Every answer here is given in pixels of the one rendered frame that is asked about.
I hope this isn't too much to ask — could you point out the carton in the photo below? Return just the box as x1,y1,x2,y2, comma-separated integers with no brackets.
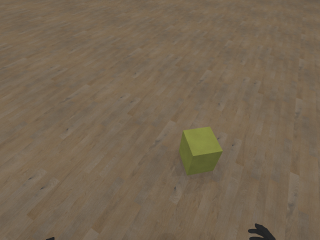
179,126,223,176

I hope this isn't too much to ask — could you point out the right robot hand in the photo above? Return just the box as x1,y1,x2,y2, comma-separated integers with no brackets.
248,223,276,240

